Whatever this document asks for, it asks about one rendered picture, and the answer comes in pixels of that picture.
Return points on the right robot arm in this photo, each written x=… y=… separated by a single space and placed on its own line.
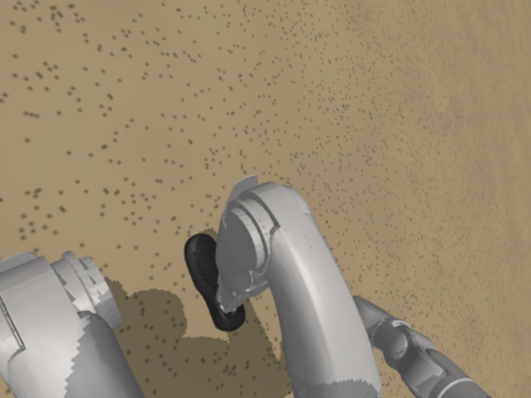
x=426 y=372

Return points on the right robot hand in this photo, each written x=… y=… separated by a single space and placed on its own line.
x=372 y=316

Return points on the right robot foot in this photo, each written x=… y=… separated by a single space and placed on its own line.
x=199 y=253

